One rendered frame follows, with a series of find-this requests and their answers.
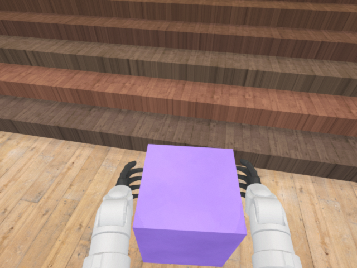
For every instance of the right robot forearm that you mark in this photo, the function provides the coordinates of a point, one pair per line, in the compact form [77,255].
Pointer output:
[269,229]

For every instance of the left robot forearm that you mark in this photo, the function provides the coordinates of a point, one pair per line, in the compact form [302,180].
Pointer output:
[112,231]

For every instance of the robot left hand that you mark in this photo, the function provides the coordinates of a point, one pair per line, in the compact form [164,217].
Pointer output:
[125,179]

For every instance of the robot right hand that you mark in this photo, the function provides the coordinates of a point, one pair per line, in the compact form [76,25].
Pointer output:
[251,175]

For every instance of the carton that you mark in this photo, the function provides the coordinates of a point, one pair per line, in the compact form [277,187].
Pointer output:
[189,209]

